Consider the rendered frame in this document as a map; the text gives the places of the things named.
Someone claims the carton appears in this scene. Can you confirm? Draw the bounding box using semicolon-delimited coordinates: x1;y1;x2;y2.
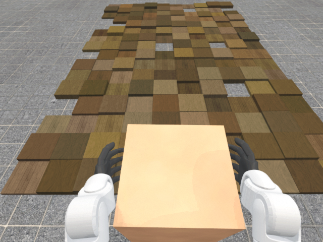
113;124;246;242

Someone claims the robot right hand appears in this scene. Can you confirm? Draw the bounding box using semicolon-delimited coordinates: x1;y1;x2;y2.
228;138;259;185

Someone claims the left robot forearm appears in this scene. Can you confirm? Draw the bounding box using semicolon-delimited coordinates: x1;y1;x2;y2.
65;173;116;242

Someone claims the robot left hand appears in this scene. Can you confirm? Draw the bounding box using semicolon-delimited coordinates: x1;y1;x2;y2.
94;142;124;184

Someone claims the right robot forearm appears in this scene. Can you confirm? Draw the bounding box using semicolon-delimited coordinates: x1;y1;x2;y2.
240;170;301;242

